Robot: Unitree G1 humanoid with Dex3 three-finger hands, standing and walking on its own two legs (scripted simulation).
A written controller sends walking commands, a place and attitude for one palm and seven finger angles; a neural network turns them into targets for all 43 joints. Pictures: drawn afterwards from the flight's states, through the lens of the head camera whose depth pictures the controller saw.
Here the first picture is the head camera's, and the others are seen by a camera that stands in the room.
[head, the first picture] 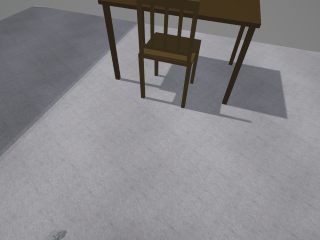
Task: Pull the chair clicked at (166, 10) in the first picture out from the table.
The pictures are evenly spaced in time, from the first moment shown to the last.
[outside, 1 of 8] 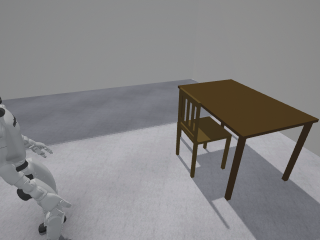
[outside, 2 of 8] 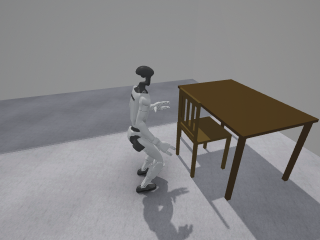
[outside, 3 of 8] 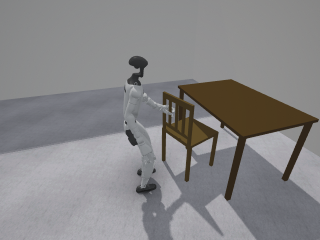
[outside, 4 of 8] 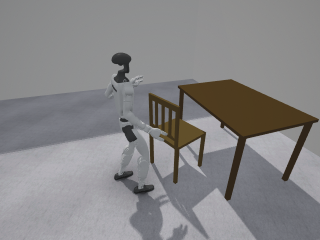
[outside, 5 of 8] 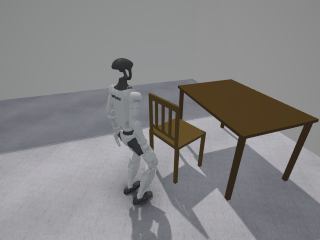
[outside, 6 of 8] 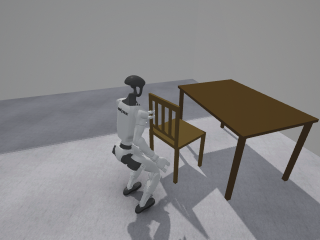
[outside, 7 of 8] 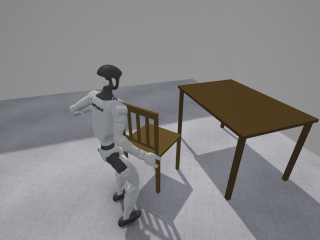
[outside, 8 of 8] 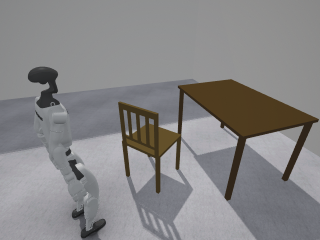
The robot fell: no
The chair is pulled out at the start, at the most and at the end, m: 0.00 0.58 0.57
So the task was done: yes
